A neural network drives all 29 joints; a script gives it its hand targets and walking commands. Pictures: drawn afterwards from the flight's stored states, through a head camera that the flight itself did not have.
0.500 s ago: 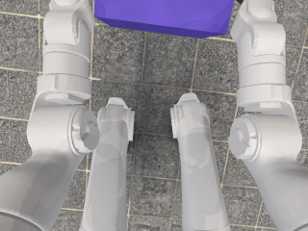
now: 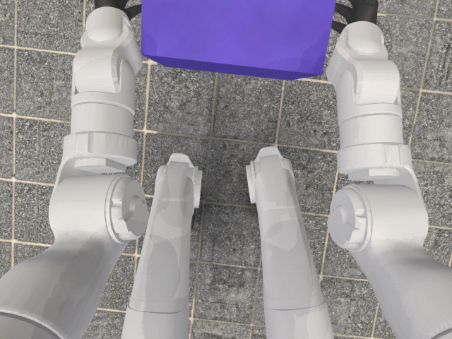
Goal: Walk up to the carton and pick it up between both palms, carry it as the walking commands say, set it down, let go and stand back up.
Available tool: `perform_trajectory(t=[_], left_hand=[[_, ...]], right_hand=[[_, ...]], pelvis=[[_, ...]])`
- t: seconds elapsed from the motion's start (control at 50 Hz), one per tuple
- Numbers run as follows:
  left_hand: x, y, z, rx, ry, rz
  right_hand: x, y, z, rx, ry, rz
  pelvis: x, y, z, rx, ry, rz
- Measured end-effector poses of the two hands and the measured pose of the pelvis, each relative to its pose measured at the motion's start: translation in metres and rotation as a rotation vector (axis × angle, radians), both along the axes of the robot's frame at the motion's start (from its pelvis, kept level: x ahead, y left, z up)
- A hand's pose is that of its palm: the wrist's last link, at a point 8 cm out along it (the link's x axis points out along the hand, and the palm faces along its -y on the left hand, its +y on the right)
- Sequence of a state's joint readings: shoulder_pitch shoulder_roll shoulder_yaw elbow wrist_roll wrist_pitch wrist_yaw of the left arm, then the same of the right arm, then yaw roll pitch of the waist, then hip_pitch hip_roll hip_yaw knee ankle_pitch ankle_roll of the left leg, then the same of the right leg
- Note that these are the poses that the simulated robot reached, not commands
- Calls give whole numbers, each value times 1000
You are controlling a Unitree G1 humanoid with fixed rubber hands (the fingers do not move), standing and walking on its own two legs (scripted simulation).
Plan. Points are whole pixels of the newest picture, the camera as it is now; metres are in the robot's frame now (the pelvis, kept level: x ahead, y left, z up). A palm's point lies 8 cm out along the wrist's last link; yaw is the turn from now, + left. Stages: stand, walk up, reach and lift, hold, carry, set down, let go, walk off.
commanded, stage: reach and lift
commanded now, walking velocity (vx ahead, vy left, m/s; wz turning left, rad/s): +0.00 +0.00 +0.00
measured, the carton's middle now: (235, 22) +0.55 -0.04 -0.16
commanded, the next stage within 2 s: none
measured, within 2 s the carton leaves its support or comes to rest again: neither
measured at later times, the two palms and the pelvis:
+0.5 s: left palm (78, 4) +0.51 +0.13 -0.01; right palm (381, 19) +0.49 -0.19 -0.02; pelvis +0.01 +0.00 +0.06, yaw +0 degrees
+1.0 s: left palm out of the picture +0.51 +0.14 +0.12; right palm out of the picture +0.48 -0.19 +0.12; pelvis +0.10 +0.00 +0.15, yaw -1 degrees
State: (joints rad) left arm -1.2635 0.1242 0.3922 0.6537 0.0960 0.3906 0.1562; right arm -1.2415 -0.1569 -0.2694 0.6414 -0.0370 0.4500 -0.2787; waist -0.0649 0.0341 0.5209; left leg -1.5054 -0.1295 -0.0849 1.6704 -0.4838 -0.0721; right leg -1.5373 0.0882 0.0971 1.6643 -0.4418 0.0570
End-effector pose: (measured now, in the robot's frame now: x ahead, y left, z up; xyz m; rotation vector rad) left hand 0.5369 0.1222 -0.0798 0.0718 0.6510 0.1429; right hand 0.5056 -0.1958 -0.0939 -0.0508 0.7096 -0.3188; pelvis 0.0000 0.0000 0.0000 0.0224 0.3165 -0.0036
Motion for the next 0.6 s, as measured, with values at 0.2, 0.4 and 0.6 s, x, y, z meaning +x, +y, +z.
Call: perform_trajectory(t=[0.2,0.4,0.6], left_hand=[[-10,3,28,-2,0,9],[-18,7,57,-3,-3,10],[-28,10,93,-1,14,15]], right_hand=[[-7,3,29,1,0,5],[-15,7,59,0,-4,5],[-23,9,95,0,13,10]], pelvis=[[3,-2,23,4,-35,-3],[6,-1,47,4,-64,-6],[16,0,71,3,-53,-8]])
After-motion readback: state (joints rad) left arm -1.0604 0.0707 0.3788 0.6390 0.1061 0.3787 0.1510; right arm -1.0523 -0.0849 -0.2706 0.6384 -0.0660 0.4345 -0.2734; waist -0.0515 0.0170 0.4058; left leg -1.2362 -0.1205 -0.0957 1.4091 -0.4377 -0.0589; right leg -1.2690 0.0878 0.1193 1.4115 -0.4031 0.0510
